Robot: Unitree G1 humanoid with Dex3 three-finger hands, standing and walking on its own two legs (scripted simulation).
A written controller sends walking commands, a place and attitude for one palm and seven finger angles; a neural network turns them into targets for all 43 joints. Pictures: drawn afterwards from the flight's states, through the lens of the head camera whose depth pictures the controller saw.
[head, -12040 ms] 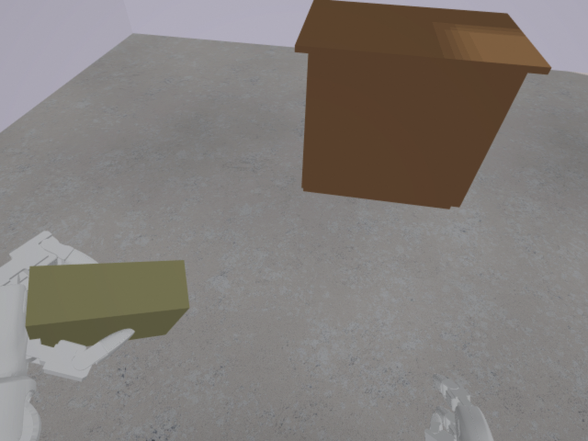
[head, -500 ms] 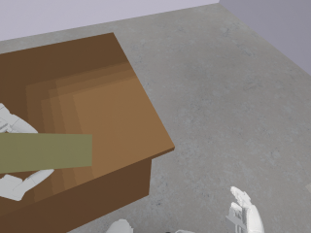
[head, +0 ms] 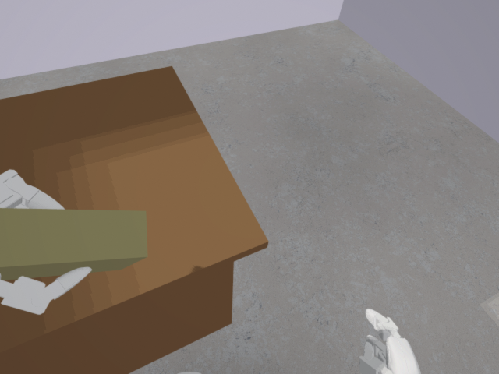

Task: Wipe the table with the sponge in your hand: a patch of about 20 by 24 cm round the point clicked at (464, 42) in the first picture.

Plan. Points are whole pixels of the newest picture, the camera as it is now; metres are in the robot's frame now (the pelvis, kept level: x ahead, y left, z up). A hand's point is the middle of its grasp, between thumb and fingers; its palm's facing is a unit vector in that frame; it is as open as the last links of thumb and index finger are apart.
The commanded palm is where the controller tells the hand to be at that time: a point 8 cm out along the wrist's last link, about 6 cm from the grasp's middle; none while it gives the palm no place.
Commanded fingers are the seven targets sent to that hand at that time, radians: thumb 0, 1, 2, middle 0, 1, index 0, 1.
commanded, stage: shuffle to correct the standing spot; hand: left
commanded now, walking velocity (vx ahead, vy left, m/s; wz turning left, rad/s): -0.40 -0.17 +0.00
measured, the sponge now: (93, 244) +0.24 +0.20 +0.14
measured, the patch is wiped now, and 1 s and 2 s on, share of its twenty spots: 0.00 0.00 0.00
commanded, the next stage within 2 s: come to a stop and stand still in 0.30 s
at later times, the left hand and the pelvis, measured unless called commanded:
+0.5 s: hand (42, 278) +0.19 +0.23 +0.17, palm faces +0.34 -0.83 -0.45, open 9.5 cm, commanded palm +0.13 +0.27 +0.18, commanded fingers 0.00 0.10 1.30 -1.20 -1.60 -1.20 -1.60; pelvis -0.02 -0.01 -0.01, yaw +1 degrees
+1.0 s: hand (26, 248) +0.22 +0.26 +0.16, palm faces +0.38 -0.82 -0.43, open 9.5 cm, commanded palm +0.16 +0.30 +0.18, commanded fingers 0.00 0.10 1.30 -1.20 -1.60 -1.20 -1.60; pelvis +0.01 +0.01 +0.01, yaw +1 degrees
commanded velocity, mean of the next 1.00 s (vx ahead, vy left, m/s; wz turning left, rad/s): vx -0.11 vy -0.06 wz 0.00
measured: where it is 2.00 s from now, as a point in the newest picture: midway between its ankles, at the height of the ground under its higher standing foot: outside the picture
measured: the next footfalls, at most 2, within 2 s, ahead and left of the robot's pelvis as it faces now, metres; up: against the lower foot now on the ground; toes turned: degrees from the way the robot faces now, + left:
none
